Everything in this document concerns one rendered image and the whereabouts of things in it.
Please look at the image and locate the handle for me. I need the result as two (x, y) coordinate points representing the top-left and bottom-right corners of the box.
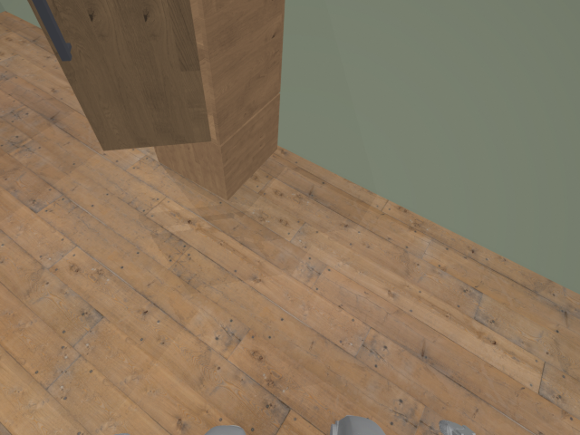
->
(32, 0), (72, 61)

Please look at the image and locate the robot right thigh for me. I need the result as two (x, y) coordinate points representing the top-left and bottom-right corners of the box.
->
(330, 416), (386, 435)

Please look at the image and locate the cupboard door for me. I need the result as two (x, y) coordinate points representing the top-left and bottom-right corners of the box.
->
(27, 0), (211, 151)

